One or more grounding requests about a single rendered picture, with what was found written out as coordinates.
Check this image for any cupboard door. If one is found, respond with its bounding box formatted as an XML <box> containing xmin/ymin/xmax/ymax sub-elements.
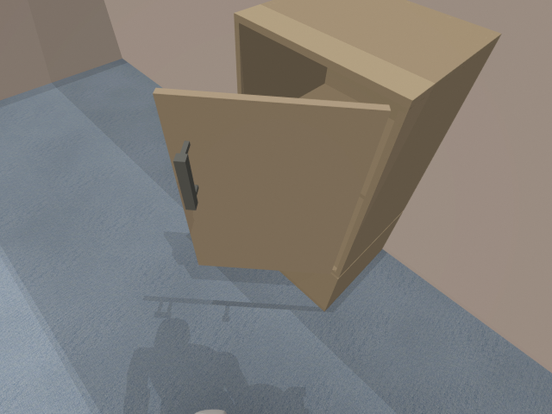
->
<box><xmin>153</xmin><ymin>88</ymin><xmax>391</xmax><ymax>274</ymax></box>

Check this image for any handle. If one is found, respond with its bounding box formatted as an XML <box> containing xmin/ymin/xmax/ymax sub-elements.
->
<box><xmin>173</xmin><ymin>141</ymin><xmax>198</xmax><ymax>210</ymax></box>

